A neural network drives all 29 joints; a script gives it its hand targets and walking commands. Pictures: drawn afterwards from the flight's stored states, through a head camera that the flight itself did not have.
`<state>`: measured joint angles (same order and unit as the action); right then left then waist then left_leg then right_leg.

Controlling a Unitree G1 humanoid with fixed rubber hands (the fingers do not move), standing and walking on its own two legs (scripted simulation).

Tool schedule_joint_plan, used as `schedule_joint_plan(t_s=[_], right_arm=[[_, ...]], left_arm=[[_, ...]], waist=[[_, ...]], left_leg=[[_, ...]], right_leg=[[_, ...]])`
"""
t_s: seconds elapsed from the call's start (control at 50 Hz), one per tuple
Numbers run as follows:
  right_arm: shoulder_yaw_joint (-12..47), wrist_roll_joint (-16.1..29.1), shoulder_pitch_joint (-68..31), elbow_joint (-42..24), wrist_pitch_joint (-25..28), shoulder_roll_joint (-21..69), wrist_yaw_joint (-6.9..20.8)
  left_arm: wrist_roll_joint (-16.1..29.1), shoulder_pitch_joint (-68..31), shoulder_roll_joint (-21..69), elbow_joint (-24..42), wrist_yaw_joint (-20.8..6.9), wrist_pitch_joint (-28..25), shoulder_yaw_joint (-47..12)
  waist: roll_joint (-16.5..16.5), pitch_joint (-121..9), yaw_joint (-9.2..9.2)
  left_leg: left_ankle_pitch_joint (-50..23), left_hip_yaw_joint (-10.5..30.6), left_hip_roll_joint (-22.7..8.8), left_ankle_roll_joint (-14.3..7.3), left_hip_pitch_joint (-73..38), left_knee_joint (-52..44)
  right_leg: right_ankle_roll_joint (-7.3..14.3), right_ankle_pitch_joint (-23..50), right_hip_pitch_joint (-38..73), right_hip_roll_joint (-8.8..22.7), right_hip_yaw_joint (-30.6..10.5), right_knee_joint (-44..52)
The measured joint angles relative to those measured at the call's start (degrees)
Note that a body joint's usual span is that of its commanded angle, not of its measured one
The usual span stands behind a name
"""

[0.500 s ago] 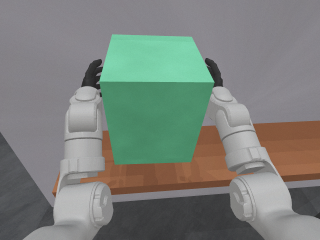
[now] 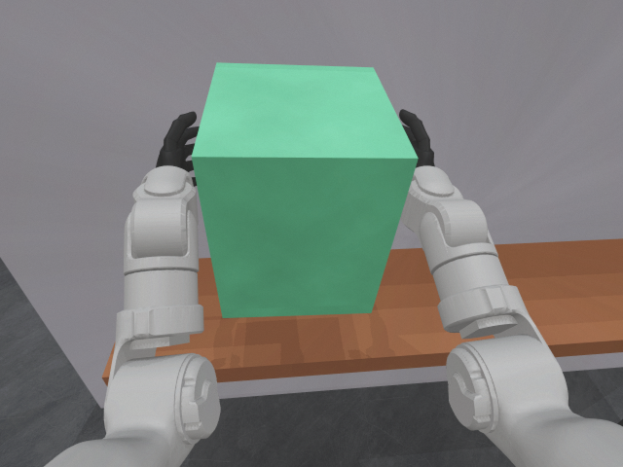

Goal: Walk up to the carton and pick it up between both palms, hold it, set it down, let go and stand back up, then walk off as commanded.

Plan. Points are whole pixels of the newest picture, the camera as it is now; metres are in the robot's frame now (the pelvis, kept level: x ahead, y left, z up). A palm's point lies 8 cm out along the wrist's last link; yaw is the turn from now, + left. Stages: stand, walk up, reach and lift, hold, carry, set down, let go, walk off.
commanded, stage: hold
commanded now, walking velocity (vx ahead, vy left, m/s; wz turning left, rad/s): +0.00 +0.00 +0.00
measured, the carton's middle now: (297, 193) +0.39 +0.02 +0.21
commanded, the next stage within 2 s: none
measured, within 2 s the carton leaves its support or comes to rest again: neither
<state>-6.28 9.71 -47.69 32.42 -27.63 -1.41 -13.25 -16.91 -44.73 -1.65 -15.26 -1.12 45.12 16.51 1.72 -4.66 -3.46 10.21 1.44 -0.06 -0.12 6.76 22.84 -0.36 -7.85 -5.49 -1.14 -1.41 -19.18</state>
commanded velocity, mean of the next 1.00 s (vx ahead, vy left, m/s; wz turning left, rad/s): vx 0.00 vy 0.00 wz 0.00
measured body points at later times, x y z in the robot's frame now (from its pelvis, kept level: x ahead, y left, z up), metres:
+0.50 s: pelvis +0.00 +0.00 +0.00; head -0.06 +0.02 +0.44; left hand +0.39 +0.16 +0.24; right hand +0.39 -0.13 +0.24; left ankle +0.03 +0.11 -0.75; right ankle +0.04 -0.12 -0.75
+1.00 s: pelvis +0.00 +0.00 +0.00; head -0.06 +0.02 +0.44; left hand +0.39 +0.16 +0.24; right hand +0.39 -0.13 +0.24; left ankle +0.03 +0.11 -0.75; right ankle +0.04 -0.12 -0.75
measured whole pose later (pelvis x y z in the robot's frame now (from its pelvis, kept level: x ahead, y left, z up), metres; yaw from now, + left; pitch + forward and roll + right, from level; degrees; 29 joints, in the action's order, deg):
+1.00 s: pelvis +0.00 +0.00 +0.00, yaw +0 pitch -6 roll -1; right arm -6.3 9.7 -47.7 33.3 -26.8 -1.4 -13.3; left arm -16.9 -44.7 -1.6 -16.2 -1.0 44.4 16.5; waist 1.7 -4.1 -3.5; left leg 10.4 1.4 -0.1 -0.1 6.7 22.8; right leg -0.4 -8.1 -5.5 -1.1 -1.4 -19.2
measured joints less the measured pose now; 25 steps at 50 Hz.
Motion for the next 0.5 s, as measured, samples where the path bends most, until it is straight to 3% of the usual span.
schedule_joint_plan(t_s=[0.5], right_arm=[[0.0, 0.0, 0.0, 0.9, 0.9, 0.0, 0.0]], left_arm=[[0.0, 0.0, 0.0, -1.0, 0.1, -0.9, 0.0]], waist=[[0.0, 0.3, 0.0]], left_leg=[[0.3, 0.0, 0.0, 0.0, 0.0, 0.0]], right_leg=[[0.0, -0.3, 0.0, 0.0, 0.0, 0.0]])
